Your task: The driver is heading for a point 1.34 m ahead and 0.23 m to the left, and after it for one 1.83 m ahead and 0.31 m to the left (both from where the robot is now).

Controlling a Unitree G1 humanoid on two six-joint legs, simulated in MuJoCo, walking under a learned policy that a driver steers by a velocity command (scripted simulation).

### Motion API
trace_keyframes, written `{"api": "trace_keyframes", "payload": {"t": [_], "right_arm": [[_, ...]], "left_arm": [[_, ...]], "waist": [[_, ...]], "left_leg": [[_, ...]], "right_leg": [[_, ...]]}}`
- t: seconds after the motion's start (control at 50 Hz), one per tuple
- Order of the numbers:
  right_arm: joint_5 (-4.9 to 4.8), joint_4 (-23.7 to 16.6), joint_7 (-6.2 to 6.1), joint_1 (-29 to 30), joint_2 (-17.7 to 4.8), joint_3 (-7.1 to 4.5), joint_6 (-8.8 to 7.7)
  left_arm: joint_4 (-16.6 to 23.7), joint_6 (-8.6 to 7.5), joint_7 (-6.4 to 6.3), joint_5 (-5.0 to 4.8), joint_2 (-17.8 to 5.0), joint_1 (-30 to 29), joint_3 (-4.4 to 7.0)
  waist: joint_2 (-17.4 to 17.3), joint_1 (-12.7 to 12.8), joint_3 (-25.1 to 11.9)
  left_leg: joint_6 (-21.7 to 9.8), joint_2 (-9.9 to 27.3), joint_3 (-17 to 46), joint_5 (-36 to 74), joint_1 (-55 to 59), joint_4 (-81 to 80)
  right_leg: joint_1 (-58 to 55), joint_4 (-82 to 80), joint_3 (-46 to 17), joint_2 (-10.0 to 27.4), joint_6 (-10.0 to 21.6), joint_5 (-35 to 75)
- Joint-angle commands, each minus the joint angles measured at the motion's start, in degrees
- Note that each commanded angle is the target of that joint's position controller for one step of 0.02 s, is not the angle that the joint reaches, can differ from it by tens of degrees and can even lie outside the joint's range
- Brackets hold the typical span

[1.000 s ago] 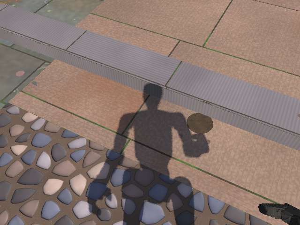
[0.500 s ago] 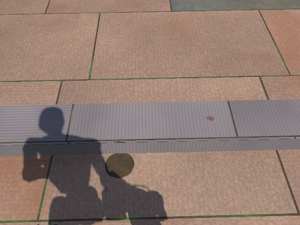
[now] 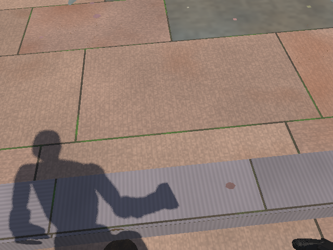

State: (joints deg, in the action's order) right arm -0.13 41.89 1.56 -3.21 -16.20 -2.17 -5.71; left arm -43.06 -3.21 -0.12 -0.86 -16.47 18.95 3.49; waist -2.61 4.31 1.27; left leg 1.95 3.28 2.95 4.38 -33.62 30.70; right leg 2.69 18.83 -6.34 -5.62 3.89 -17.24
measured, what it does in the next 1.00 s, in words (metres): walks ahead: left foot, then right foot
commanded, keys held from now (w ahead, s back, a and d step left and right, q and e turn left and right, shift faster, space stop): w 1.00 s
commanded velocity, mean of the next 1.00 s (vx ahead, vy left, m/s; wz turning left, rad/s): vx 0.50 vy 0.00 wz -0.05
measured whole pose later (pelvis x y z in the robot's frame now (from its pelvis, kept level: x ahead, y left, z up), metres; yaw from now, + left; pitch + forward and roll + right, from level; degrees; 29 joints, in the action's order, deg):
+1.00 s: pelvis +0.55 +0.01 +0.01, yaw -2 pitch +5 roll +2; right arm -0.1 33.8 1.0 -2.8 -6.5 5.1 -3.4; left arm -58.9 -2.0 -1.3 -0.8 -9.4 29.9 -0.9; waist 1.3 1.9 -0.7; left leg -1.9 4.4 -7.2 -16.1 -55.1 68.8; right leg -2.9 7.8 1.8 3.0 0.3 -14.6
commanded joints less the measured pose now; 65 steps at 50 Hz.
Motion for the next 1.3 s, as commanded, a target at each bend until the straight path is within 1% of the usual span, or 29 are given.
{"api": "trace_keyframes", "payload": {"t": [0.02, 0.08, 0.1, 0.12, 0.16, 0.2, 0.28, 0.4, 0.5, 0.58, 0.6, 0.62, 0.64, 0.66, 0.68, 0.74, 0.8, 0.86, 0.9, 0.96, 1.02, 1.04, 1.06, 1.08, 1.1, 1.12, 1.16, 1.2, 1.3], "right_arm": [[-0.12, -5.13, 0.41, 5.06, -6.54, -1.63, -1.51], [0.54, -1.72, -0.24, -8.56, -10.19, -3.44, -1.89], [1.26, -0.79, -0.49, -17.33, -14.22, -4.28, -1.90], [0.74, 1.79, 0.17, -21.29, -15.72, -4.97, -1.26], [-0.58, 0.75, 0.10, -16.21, -8.34, -2.82, -0.97], [0.54, 0.00, -0.09, -11.13, -6.63, -1.98, -0.49], [0.19, 1.00, -0.42, -10.69, -6.79, -1.69, -1.02], [-0.22, 3.03, -1.23, -13.75, -8.77, -2.07, 0.08], [-0.72, 4.92, -1.59, -18.46, -8.99, -1.85, 2.31], [-1.00, 5.48, -2.36, -19.22, -10.11, -1.65, 4.20], [-1.26, 4.79, -2.41, -17.01, -10.97, -1.81, 3.93], [0.88, 2.68, -2.19, -15.23, -6.31, -0.16, 2.80], [0.22, 3.86, -1.47, -23.27, -0.72, 1.18, 0.98], [-1.65, 5.04, -0.98, -19.28, -5.11, 0.05, 0.08], [-2.60, 3.41, -0.59, -14.21, -5.20, -0.17, -0.01], [-1.90, 1.45, -0.49, -9.97, 0.87, 1.10, 1.98], [-2.82, -2.10, -0.92, -9.45, 6.01, 3.32, 3.50], [-0.86, -9.99, -0.64, -1.53, 6.60, 5.49, 2.44], [1.44, -12.31, -0.80, 0.92, 4.40, 5.49, 1.48], [0.23, -12.03, -1.41, 1.97, 2.89, 4.83, 1.60], [-0.98, -11.52, 0.41, -5.14, 0.04, 2.90, 1.62], [-1.05, -9.90, 0.87, -11.30, -3.31, 1.52, 1.65], [0.64, -6.74, 1.12, -17.89, -8.39, -0.23, 1.80], [1.18, -2.68, 0.61, -25.87, -12.96, -1.90, 2.71], [1.53, -2.47, -0.40, -23.73, -8.34, -0.67, 2.27], [-0.07, -1.61, -0.19, -18.12, -5.44, 0.15, 1.78], [1.40, 2.79, 1.04, -15.49, 1.11, 1.59, 0.99], [1.79, 5.52, 1.88, -13.04, 5.40, 2.19, 0.31], [0.61, 8.46, -0.30, -16.87, 0.01, 0.84, -0.58]], "left_arm": [[1.01, -0.14, -0.45, 0.02, -9.53, 2.12, 2.65], [1.46, 0.38, -0.51, 0.62, -7.58, 0.54, 1.77], [2.79, 0.14, -0.64, 1.77, -4.57, 3.29, 0.47], [2.76, -0.78, -0.42, 0.12, -1.63, 9.22, -0.38], [3.78, -1.37, -0.16, -1.13, -9.10, -1.15, 1.09], [4.89, -1.53, -0.17, 0.41, -7.76, -5.75, 1.04], [4.37, -0.70, -0.03, 0.70, -4.00, -3.72, 0.43], [6.34, -0.87, 0.31, 0.71, -1.35, -13.43, -0.73], [7.95, -0.52, 1.61, 0.29, -1.19, -19.29, -1.16], [6.12, -1.65, 2.40, 1.20, -3.94, -12.39, 0.67], [3.04, -1.75, 2.17, 1.22, -5.74, -3.03, 1.57], [0.77, -1.16, 1.11, 1.46, -11.60, 7.65, 2.94], [-0.52, -0.18, 0.78, 1.68, -14.35, 9.78, 3.19], [-1.48, 0.68, 0.35, 1.47, -9.97, 10.40, 2.83], [-1.93, 1.21, 0.18, 1.32, -7.00, 7.70, 1.86], [-4.42, 1.59, 1.27, 2.36, 0.76, 2.86, -1.37], [-8.25, 1.63, 1.46, 1.85, 1.10, 4.16, -2.31], [-9.53, 1.64, 0.10, 2.13, 0.77, 1.92, -3.41], [-9.00, 0.21, -1.55, 1.53, -1.76, 1.41, -3.01], [-12.67, -0.62, -1.88, -0.95, -6.83, 8.01, -1.57], [-14.19, 2.36, -1.58, 0.84, -7.08, 11.05, -1.80], [-13.12, 2.44, -1.53, 1.07, -6.90, 8.93, -1.67], [-10.71, 1.59, -1.33, 1.40, -2.59, 11.64, -2.35], [-10.88, -0.11, 0.06, 2.84, 2.99, 12.94, -3.34], [-11.92, -1.62, 2.09, 2.17, 0.64, 12.57, -1.86], [-8.92, -1.92, 2.68, 0.26, 0.44, 5.72, -1.32], [-2.95, -1.37, 1.59, -0.65, 0.56, -4.98, -1.41], [-1.79, -0.31, 1.20, -0.90, 3.08, -1.68, -2.30], [0.29, -0.32, 0.39, 1.48, 0.21, -7.81, -1.87]], "waist": [[7.98, -0.42, 1.29], [7.39, -7.59, -7.88], [-0.70, -9.39, -17.46], [-17.23, -7.36, -21.54], [-4.50, -9.42, -8.74], [-0.04, -7.09, -2.37], [-2.47, -4.28, -2.50], [-1.84, -7.08, -0.44], [-1.84, -8.88, 1.46], [-1.60, -2.98, -5.81], [-2.09, 1.42, -10.14], [6.67, 4.83, -17.81], [17.15, 0.89, -21.91], [8.30, 4.30, -17.53], [7.96, 3.13, -9.60], [10.54, -1.83, 2.09], [8.97, -5.18, 5.02], [6.56, -7.59, 6.72], [6.56, -8.03, 0.06], [8.46, -6.98, -3.53], [15.69, -11.71, -8.96], [15.97, -14.65, -12.37], [2.40, -13.01, -19.21], [-18.39, -13.04, -24.79], [-11.86, -12.19, -23.82], [-6.30, -9.67, -11.64], [1.89, -6.43, -0.86], [-1.74, -2.07, -0.53], [-0.24, -2.18, -0.30]], "left_leg": [[-2.37, -0.49, -0.27, -4.18, 2.11, -2.45], [-7.08, -0.88, -1.67, -4.83, 22.91, -4.14], [-12.22, 9.91, 11.75, -2.86, 41.40, -1.77], [-19.72, 18.60, 36.50, -18.54, 54.82, -10.22], [-15.31, 15.89, 29.90, -30.33, 44.84, -14.98], [-14.49, 11.99, 20.33, -17.51, 32.98, -17.43], [-15.32, 9.11, 10.98, -3.60, 26.45, -21.10], [-13.41, 6.39, 2.09, 2.49, 26.47, -22.40], [-13.25, 10.78, 4.69, 4.65, 34.43, -18.53], [-10.14, 6.83, 1.03, 38.46, 38.17, -0.14], [-8.40, 5.18, 0.48, 35.43, 29.70, 9.59], [-5.04, 0.11, -1.86, 3.92, 12.23, 29.04], [-2.14, -7.96, 1.82, -39.23, -5.99, 45.97], [-1.71, -4.85, 5.11, -38.15, -13.67, 53.78], [-2.00, -1.78, 1.16, -34.80, -18.55, 56.64], [-1.24, 1.03, -3.85, -34.09, -23.29, 74.03], [-1.57, 1.65, -1.96, -33.72, -37.47, 92.29], [-1.73, 2.01, -2.50, -23.27, -36.66, 75.48], [-0.80, 3.42, -6.90, -12.37, -15.09, 54.88], [-3.58, 0.40, -12.13, -16.95, -3.57, 35.80], [-8.70, -6.29, -14.31, -27.37, -1.02, 24.34], [-11.11, -5.32, -8.66, -22.36, 7.56, 19.84], [-16.16, 4.83, 12.16, -21.18, 25.28, 13.66], [-22.78, 15.91, 43.87, -23.34, 39.23, -9.83], [-22.36, 19.33, 53.55, -29.54, 37.52, -14.61], [-19.38, 18.80, 43.95, -32.26, 28.18, -13.44], [-13.94, 13.87, 23.47, -27.55, 14.22, -12.11], [-11.21, 8.41, 10.96, -21.34, 10.77, -13.96], [-14.11, 5.82, 3.90, -7.60, 17.16, -21.67]], "right_leg": [[-0.67, -1.89, -9.93, 17.82, 7.34, 18.35], [1.01, 15.02, -6.02, 12.66, 3.94, 35.00], [13.03, 32.47, -2.73, 7.32, 1.27, 19.72], [32.33, 48.56, -0.41, -0.24, -2.23, -14.53], [41.13, 53.38, -2.63, 5.71, -1.54, -9.48], [38.30, 48.07, 0.35, 9.86, -2.04, -2.31], [33.23, 41.23, 2.46, 11.65, -3.79, 1.68], [31.70, 22.39, 5.38, 10.43, -5.50, 16.91], [33.99, 18.62, 6.73, 8.62, -3.64, 13.00], [15.52, 6.48, 12.04, 2.35, 0.02, 12.04], [0.21, 3.35, 9.46, 4.67, 1.47, 19.58], [-20.34, 6.46, -6.65, 19.26, 5.43, 34.08], [-30.55, 6.53, -26.32, 32.11, 16.04, 42.35], [-25.41, 3.01, -25.18, 30.20, 16.79, 25.76], [-18.75, 0.64, -18.07, 26.89, 14.22, 14.51], [1.78, -6.65, -12.02, 22.21, 11.75, 2.53], [9.29, -7.69, -8.10, 22.68, 10.21, 0.13], [20.92, -9.90, 0.82, 17.30, 6.59, -2.15], [27.92, -16.80, 4.01, 14.92, 7.78, 7.16], [9.58, -16.66, 6.81, 16.44, 7.48, 37.74], [-12.92, 2.10, 6.75, 21.04, 4.23, 83.13], [-11.50, 12.17, 7.10, 20.00, 3.48, 86.55], [6.19, 28.84, 7.32, 13.56, 1.96, 71.61], [23.33, 49.60, 1.89, 0.33, -0.94, 4.60], [31.51, 70.75, -8.72, -1.30, -1.27, -2.11], [38.61, 77.02, -6.07, 1.25, -0.41, -2.57], [41.97, 77.76, 0.21, 7.33, 2.97, 0.91], [38.75, 72.39, -1.29, 8.19, 4.36, 6.66], [40.83, 49.01, 4.77, 11.02, -0.98, 13.47]]}}
Keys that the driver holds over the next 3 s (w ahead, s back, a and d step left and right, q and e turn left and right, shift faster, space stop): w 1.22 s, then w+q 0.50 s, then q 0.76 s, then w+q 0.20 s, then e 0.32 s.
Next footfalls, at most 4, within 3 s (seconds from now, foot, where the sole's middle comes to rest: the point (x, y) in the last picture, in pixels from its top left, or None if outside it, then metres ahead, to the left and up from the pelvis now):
0.08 left None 0.23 0.13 -0.78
0.60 right None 0.45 -0.11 -0.78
1.04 left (165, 173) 0.75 0.12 -0.68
1.60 right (217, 122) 1.04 -0.11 -0.68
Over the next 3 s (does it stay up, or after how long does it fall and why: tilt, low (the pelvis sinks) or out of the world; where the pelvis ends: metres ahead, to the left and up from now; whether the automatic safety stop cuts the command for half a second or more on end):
stays up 1.19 0.12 0.10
